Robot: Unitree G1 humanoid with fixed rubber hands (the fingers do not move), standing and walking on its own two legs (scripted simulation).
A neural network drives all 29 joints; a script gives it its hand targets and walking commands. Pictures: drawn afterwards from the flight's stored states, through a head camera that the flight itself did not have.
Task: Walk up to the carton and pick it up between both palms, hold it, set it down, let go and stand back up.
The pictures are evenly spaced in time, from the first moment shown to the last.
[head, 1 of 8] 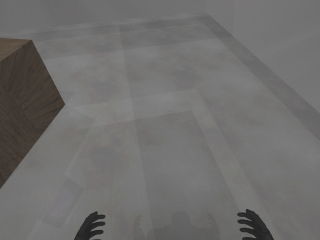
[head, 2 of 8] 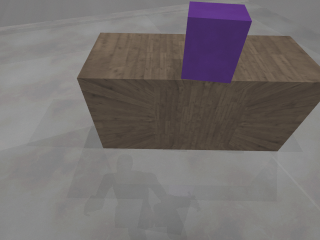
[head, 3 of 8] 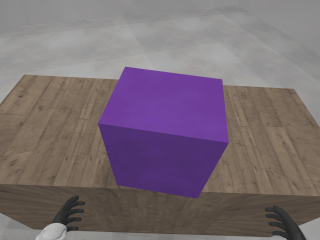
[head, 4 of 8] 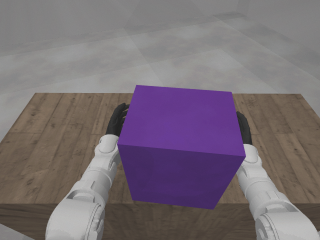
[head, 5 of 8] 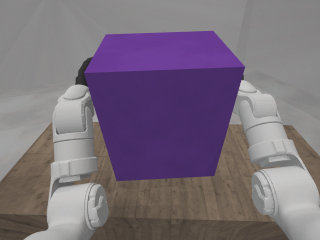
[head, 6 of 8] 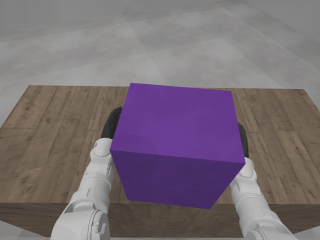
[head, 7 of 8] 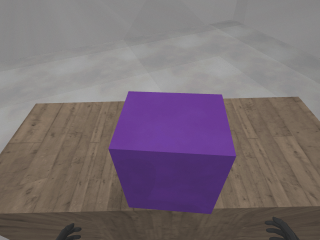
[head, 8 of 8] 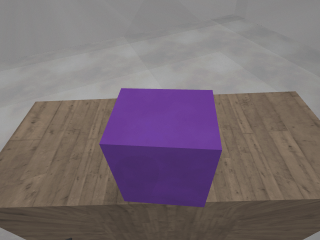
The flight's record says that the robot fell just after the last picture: no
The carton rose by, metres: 0.23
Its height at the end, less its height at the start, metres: +0.00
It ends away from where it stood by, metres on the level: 0.01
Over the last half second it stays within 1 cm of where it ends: yes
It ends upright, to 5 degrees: yes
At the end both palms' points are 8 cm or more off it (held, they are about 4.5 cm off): yes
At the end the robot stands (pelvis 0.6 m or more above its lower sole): yes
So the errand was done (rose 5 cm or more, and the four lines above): yes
